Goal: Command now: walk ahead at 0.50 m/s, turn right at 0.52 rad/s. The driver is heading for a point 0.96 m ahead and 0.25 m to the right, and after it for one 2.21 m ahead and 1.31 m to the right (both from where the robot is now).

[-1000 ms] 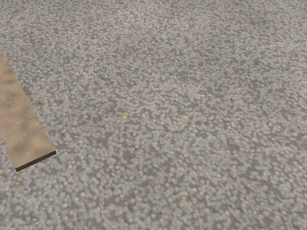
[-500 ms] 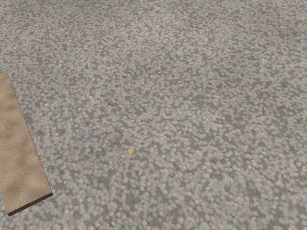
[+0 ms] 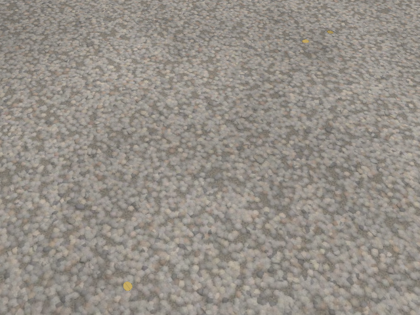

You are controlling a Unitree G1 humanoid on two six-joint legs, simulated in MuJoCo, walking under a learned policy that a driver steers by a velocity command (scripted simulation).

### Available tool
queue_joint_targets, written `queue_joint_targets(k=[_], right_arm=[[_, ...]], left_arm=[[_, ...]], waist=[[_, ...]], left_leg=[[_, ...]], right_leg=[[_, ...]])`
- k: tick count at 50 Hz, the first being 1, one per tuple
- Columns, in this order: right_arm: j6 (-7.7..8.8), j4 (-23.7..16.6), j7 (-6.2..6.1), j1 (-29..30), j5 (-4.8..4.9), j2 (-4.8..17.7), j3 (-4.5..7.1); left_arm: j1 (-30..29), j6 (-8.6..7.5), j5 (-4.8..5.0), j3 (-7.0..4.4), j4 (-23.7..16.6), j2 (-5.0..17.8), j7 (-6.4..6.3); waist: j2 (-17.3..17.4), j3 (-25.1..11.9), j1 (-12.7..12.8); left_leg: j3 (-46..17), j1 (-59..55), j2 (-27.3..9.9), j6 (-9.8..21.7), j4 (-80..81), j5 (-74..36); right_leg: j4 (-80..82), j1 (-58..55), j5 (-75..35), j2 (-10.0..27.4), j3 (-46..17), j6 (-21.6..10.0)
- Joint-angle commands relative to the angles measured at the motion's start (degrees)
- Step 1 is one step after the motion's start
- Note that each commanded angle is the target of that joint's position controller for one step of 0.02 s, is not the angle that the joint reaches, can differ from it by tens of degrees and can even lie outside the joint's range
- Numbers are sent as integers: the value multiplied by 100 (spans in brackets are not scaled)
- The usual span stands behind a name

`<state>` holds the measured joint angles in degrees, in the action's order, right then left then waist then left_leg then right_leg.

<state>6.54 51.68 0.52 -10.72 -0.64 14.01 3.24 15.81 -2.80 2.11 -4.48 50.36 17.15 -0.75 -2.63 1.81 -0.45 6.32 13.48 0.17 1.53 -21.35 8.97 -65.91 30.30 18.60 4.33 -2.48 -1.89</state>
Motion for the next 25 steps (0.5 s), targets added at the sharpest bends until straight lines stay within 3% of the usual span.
queue_joint_targets(k=[1, 7, 12, 14, 15, 16, 17, 18, 19, 20, 21, 22, 23, 25], right_arm=[[101, -202, -47, 87, 1, 714, 178], [9, -142, -150, -102, 31, 1023, 281], [-173, -39, -158, -489, 175, 1257, 370], [-255, -82, -171, -412, 219, 1420, 418], [-309, -110, -177, -352, 239, 1480, 436], [-351, -150, -185, -280, 250, 1429, 407], [-325, -263, -193, -389, 89, 1167, 301], [-151, -618, -125, -822, -91, 306, 42], [92, -709, -49, -213, 178, 799, 97], [205, -856, -13, 243, 370, 1016, 157], [258, -805, -46, 237, 279, 977, 138], [246, -714, -92, 170, 120, 1013, 182], [171, -682, -89, 48, 76, 1061, 224], [29, -736, -78, 19, 21, 935, 223]], left_arm=[[109, 98, -27, -45, -460, 46, 28], [-897, 56, -84, 23, -882, -3, 227], [-1571, 82, -82, 22, -1290, 115, 383], [-1357, 107, -88, -70, -1349, 300, 406], [-862, 121, -74, -174, -1259, 467, 399], [57, 132, -51, -352, -1011, 745, 354], [1009, 191, -35, -577, -775, 1290, 224], [712, 129, -18, -608, -862, 1885, 206], [892, 28, -86, -459, -1035, 1419, 255], [692, -66, -129, -360, -973, 1078, 274], [343, -113, -100, -297, -1025, 874, 268], [-100, -117, -116, -237, -1119, 685, 257], [-340, -120, -178, -179, -1223, 545, 232], [-339, -147, -174, -188, -1243, 614, 179]], waist=[[704, -91, 95], [513, 162, -164], [530, 337, -295], [700, 80, -57], [739, -235, 253], [623, -697, 755], [-58, -1222, 1075], [-1418, -1646, 276], [-689, -2147, 722], [-409, -1341, 725], [8, -949, 483], [177, -680, 223], [95, -588, 32], [92, -520, -72]], left_leg=[[-1122, -548, -1660, 932, 1383, -734], [11, -767, -1508, 806, 1496, -1104], [367, -1654, -1770, 616, 1072, -1601], [551, -1851, -1784, 493, 354, -3282], [667, -1807, -1710, 418, -437, -4129], [839, -1384, -1484, 240, -1654, -4287], [876, 76, -1225, -69, -3510, -2520], [150, 2540, -8, -386, -5360, 2489], [-1077, 3178, 29, -269, -5938, 2589], [-1061, 3670, -229, -113, -5831, 1995], [-1082, 3405, -498, -23, -5339, 1467], [-1102, 2916, -684, -53, -4820, 1142], [-1147, 2492, -797, -78, -4530, 930], [-1065, 2199, -766, -235, -4078, 733]], right_leg=[[227, 807, -475, 468, -307, 56], [2072, 761, -1936, 352, 96, 72], [2796, 806, -1436, 162, 453, -179], [2864, 223, -861, -171, 760, -397], [2940, -468, -688, -435, 938, -543], [3290, -1758, -979, -741, 1024, -746], [3437, -3518, -937, -155, -131, -1084], [4200, -5044, 108, 1192, -3498, -2106], [5023, -5247, 661, 1523, -4557, -2233], [5075, -4796, 157, 1401, -3755, -1950], [5002, -3987, -419, 1140, -3010, -1724], [5016, -3166, -1034, 895, -2420, -1552], [5135, -2653, -1477, 730, -2087, -1477], [5305, -2186, -2077, 624, -1823, -1532]])
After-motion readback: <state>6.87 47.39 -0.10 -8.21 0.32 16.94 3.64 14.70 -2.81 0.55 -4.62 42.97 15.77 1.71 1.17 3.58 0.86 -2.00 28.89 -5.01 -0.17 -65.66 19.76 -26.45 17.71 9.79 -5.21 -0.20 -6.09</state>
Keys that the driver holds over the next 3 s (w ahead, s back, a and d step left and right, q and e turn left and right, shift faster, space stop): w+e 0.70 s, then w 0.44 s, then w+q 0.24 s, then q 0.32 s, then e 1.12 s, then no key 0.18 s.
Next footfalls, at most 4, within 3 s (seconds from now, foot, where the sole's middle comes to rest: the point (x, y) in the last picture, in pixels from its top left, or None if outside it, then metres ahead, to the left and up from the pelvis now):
0.34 right None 0.32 -0.17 -0.78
0.84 left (241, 258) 0.67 -0.10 -0.78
1.32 right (338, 231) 0.77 -0.45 -0.78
1.78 left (282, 176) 1.01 -0.28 -0.78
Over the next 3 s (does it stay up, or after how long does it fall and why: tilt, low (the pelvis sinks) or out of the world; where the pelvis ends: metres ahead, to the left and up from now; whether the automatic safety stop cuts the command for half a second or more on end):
stays up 0.90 -0.37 0.00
